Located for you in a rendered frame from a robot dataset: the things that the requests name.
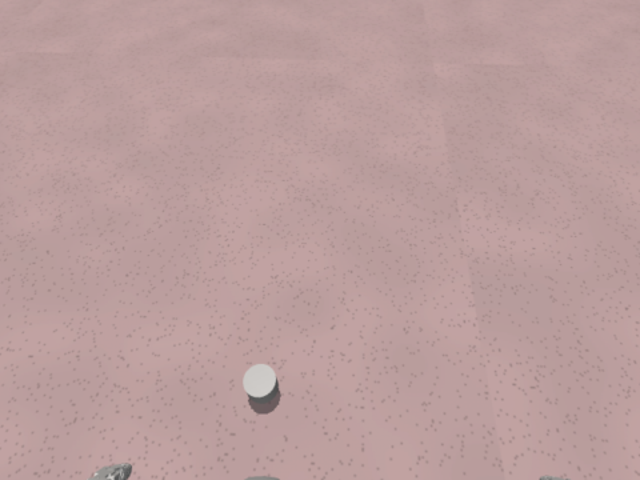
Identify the left robot hand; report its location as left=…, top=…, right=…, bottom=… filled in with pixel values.
left=87, top=463, right=132, bottom=480

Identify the tin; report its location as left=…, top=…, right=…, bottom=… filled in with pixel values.
left=243, top=364, right=278, bottom=404

